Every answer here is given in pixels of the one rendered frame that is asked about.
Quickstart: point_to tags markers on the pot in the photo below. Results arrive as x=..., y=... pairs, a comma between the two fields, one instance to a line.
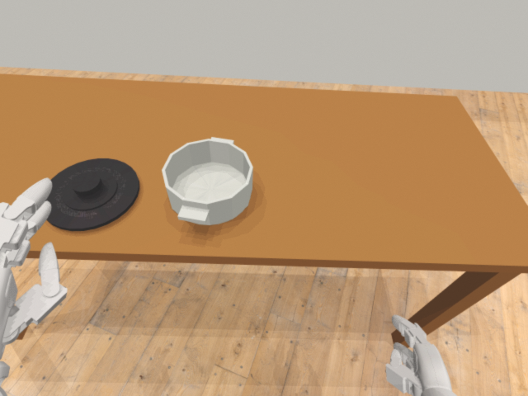
x=208, y=181

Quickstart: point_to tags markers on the right robot hand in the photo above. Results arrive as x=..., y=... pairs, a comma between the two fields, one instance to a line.
x=422, y=369

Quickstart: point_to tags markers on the left robot hand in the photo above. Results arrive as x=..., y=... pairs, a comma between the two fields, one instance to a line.
x=19, y=222

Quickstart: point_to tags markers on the table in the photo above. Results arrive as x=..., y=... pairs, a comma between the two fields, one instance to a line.
x=344, y=179

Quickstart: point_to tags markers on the lid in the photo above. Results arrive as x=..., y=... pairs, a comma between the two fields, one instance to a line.
x=119, y=190

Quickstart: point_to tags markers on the knob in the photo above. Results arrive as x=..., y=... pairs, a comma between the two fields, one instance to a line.
x=86, y=184

